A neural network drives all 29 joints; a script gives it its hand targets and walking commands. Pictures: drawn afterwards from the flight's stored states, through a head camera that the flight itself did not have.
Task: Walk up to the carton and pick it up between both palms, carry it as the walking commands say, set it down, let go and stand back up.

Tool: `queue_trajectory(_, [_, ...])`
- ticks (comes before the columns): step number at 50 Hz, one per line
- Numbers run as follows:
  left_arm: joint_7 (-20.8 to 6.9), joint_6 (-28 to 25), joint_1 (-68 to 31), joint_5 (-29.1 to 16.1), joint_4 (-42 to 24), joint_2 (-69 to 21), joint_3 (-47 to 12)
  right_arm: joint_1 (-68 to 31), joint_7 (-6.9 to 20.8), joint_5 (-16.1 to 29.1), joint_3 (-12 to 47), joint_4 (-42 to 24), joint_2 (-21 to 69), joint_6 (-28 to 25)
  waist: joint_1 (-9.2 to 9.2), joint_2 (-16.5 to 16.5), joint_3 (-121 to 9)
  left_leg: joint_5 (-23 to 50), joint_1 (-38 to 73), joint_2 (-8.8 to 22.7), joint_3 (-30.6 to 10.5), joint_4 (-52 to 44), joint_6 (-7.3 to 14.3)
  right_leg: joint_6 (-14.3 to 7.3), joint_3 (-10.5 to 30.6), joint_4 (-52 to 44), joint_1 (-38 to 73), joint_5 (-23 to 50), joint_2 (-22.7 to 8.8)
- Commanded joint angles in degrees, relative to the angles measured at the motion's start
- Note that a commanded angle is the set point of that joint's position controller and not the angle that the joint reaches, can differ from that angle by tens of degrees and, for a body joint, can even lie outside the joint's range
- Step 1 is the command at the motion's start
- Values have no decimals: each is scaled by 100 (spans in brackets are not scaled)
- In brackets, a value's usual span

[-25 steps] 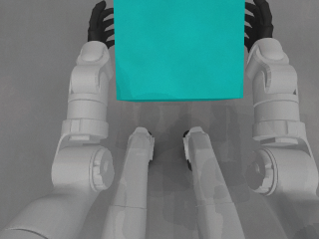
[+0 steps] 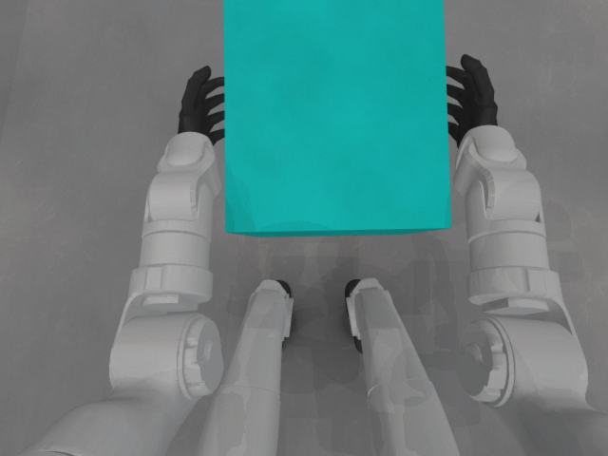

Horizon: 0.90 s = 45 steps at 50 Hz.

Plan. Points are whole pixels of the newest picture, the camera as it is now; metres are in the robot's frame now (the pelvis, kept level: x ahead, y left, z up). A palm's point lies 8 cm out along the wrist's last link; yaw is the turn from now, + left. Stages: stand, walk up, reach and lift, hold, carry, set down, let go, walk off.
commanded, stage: reach and lift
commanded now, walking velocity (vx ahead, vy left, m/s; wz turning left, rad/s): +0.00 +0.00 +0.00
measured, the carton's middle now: (330, 126) +0.50 -0.03 -0.11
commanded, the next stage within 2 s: none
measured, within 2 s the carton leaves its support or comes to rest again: neither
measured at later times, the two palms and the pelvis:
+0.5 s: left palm (146, 103) +0.45 +0.15 +0.06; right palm (533, 89) +0.44 -0.18 +0.08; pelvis +0.09 +0.00 +0.07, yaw +0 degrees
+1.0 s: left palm (133, 91) +0.43 +0.13 +0.12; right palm (602, 90) +0.41 -0.19 +0.13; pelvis +0.13 -0.01 +0.09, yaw +0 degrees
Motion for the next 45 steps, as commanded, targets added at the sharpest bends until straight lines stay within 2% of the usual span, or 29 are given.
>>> queue_trajectory(1, [-2122, -375, -4542, -981, -945, -6018, -3853, -3924, 1887, 1056, 3671, -595, 6762, -195, 33, 198, -11694, 227, 2451, -210, 485, -1130, 127, -258, -512, -947, 2637, 598, 200])
queue_trajectory(3, [-2186, -412, -4500, -913, -827, -5911, -3644, -3872, 1963, 961, 3553, -423, 6731, -224, 103, 27, -11411, -2, 2496, -132, 469, -1219, 138, -250, -491, -1117, 2561, 204, 172])
queue_trajectory(4, [-2194, -411, -4333, -937, -871, -6043, -3849, -3313, 1965, 947, 3419, -198, 6913, -157, -248, 128, -11156, 216, 2875, -99, 415, -1338, 140, -189, -561, -1244, 2483, 528, 170])
queue_trajectory(5, [-2206, -374, -4262, -945, -621, -6203, -3660, -3904, 1965, 1012, 3416, -508, 6737, -204, -121, 79, -11133, -16, 2742, -99, 462, -1444, 146, -189, -588, -1284, 2439, 149, 149])
queue_trajectory(7, [-2279, -345, -3680, -490, 52, -6120, -3176, -3430, 2009, 649, 2926, 157, 6871, -169, 124, 241, -9938, -409, 2099, -115, 578, -1615, 203, -232, -434, -1499, 2314, -167, 171])
queue_trajectory(8, [-2321, -338, -3688, -649, -132, -6353, -3378, -2971, 2038, 540, 3012, 201, 7052, -143, -143, 161, -9973, -88, 2350, -87, 603, -1635, 135, -242, -526, -1532, 2519, 256, 188])
queue_trajectory(9, [-2319, -398, -3318, -541, -85, -6364, -3211, -2565, 2055, 363, 2825, 604, 7153, -153, -131, 31, -9415, 333, 2222, -124, 519, -1657, 104, -246, -575, -1565, 2242, 696, 214])
queue_trajectory(11, [-2295, -324, -2425, -118, 736, -6347, -2362, -2027, 2054, 35, 2444, 880, 7043, -104, 159, -307, -7850, 425, 1796, -59, 575, -1866, 146, -183, -543, -1852, 2072, 734, 123])
queue_trajectory(12, [-2301, -365, -2649, -193, 299, -6539, -2628, -1861, 2052, 84, 2522, 611, 7326, -166, 104, -30, -7887, 314, 2015, -55, 547, -1946, 137, -239, -426, -1890, 2269, 749, 132])
queue_trajectory(13, [-2320, -305, -2373, 68, 754, -6442, -2206, -1869, 2078, -5, 2207, 913, 7314, -152, 289, -32, -6998, -152, 1724, -3, 562, -2136, 154, -233, -441, -2009, 2059, 228, 97])
queue_trajectory(15, [-2374, -330, -2577, -5, 423, -6559, -2413, -1598, 2157, -94, 1990, 1097, 7192, -148, 48, 201, -6668, -174, 2199, 39, 467, -2411, 198, -330, -375, -2336, 2130, 135, 83])
queue_trajectory(17, [-2431, -169, -1755, 491, 1340, -6237, -1794, -1589, 2177, -419, 1504, 1228, 6796, -79, 39, 182, -5584, -840, 2041, 86, 459, -2688, 221, -382, -494, -2574, 1614, -600, 41])
queue_trajectory(18, [-2386, -148, -1672, 307, 1018, -6503, -2105, -1743, 2171, -298, 1838, 765, 6730, -86, 45, 94, -5914, -446, 2462, 82, 393, -2867, 181, -377, -545, -2674, 2069, -298, 50])
queue_trajectory(20, [-2409, -223, -1872, 307, 871, -6274, -2077, -1290, 2169, -509, 1491, 1189, 6769, -99, -135, 206, -5756, -385, 2529, 51, 360, -2911, 173, -403, -451, -2729, 1972, -164, 49])
queue_trajectory(23, [-2352, -229, -1071, 78, 632, -6820, -2566, -1038, 2152, -304, 2132, 238, 6742, -160, -44, 228, -6368, 850, 3219, -13, 311, -3034, 55, -438, -507, -2854, 3008, 1067, 131])
queue_trajectory(24, [-2262, -231, -1335, 167, 407, -6515, -2555, -603, 2192, -377, 1795, 883, 6678, -82, -141, 309, -5891, 925, 3283, 44, 314, -3041, 46, -390, -518, -2794, 2444, 988, 115])
queue_trajectory(25, [-2207, -163, -1009, 136, 310, -6630, -2781, -312, 2176, -243, 2053, 602, 6707, -5, -19, 539, -5988, 1113, 3642, 95, 303, -3188, 23, -400, -519, -2894, 2691, 1129, 144])
queue_trajectory(26, [-2199, -111, -595, 170, 680, -6520, -2509, -36, 2129, -403, 1967, 751, 6551, 26, -92, 343, -5685, 1303, 3326, 36, 318, -3229, -11, -400, -464, -3029, 2858, 1410, 114])
queue_trajectory(28, [-2195, -155, -450, -66, 118, -6744, -3060, 327, 2157, -325, 2389, 216, 6671, -12, -147, 146, -6021, 2320, 3794, 73, 171, -3153, -22, -356, -389, -3054, 3093, 2189, 162])
queue_trajectory(29, [-2148, -235, -799, -267, -616, -6775, -3542, 11, 2176, -3, 2663, -145, 6784, -68, -87, 342, -6576, 2570, 4194, 55, 169, -3152, -59, -316, -405, -3033, 3309, 2318, 222])
queue_trajectory(31, [-2072, -95, -296, -347, -365, -6933, -3573, 251, 2134, 49, 2881, -408, 6646, 10, -42, 364, -6221, 2714, 4088, 57, 149, -3254, -127, -399, -409, -3133, 3429, 2461, 244])
queue_trajectory(32, [-2068, -108, 86, -441, -590, -6844, -3751, 493, 2112, 198, 3149, -709, 6774, 31, -77, 19, -6630, 3208, 4288, 75, 54, -3303, -93, -314, -460, -3226, 3707, 2930, 291])
queue_trajectory(34, [-1997, -101, 24, -451, -995, -6725, -3945, 527, 2110, 221, 3199, -732, 6692, 101, -110, 62, -6564, 3271, 4506, 63, -29, -3327, -85, -280, -315, -3306, 3494, 2845, 249])
queue_trajectory(35, [-2002, 30, 474, -292, -540, -6609, -3665, 827, 2078, 152, 3049, -540, 6644, 180, 30, 25, -5900, 2961, 4127, 71, 57, -3397, -85, -250, -328, -3354, 3387, 2667, 216])
queue_trajectory(36, [-1961, 43, 335, -403, -1065, -6827, -4089, 780, 2100, 372, 3443, -933, 6720, 191, 59, 367, -6334, 3179, 4618, 87, 40, -3454, -128, -291, -323, -3402, 3580, 2683, 248])
queue_trajectory(37, [-1964, 156, 535, -377, -767, -6771, -3815, 433, 2081, 478, 3811, -1151, 6824, 264, 329, 19, -6008, 2458, 4040, -12, 158, -3474, -52, -228, -319, -3382, 3916, 2501, 195])
queue_trajectory(38, [-1989, 200, 97, -722, -1431, -6985, -4325, 315, 2124, 689, 4013, -1432, 6781, 314, 143, 159, -6460, 2728, 4561, 53, 36, -3500, -89, -273, -313, -3342, 4069, 2633, 205])
queue_trajectory(41, [-2030, 391, 338, -502, -965, -6696, -3946, 698, 2099, 475, 3628, -1016, 6651, 519, 53, 52, -5614, 1992, 4236, 56, 78, -3665, -72, -254, -362, -3553, 3852, 1840, 203])
queue_trajectory(45, [-2081, 708, 651, -733, -1279, -6693, -4262, 1194, 1968, 732, 4004, -1335, 6804, 832, 18, 14, -5604, 2735, 4711, 35, 166, -3756, -22, -154, -193, -3707, 4378, 3239, 37])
